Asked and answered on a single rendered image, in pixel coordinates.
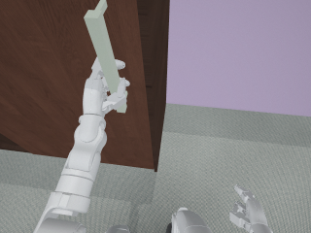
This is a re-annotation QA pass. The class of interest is robot right forearm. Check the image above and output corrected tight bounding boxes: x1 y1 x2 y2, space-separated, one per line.
249 223 273 233

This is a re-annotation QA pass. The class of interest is right robot hand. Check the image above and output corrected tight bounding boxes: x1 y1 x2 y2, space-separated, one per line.
229 184 268 232

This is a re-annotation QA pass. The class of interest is right robot thigh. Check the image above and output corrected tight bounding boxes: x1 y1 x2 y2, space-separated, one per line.
171 210 213 233

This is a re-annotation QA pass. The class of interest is wardrobe door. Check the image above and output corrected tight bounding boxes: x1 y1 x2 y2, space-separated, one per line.
0 133 19 146
0 0 155 170

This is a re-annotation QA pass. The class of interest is robot left upper arm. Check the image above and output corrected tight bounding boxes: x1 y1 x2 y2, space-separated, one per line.
36 217 86 233

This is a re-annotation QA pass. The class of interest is robot left forearm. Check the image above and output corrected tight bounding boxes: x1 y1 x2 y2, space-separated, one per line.
33 114 107 233

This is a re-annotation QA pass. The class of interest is left robot hand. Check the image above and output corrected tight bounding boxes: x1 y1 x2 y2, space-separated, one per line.
83 57 130 118

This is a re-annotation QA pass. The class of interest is handle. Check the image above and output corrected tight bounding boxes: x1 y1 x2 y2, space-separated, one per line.
84 0 128 114

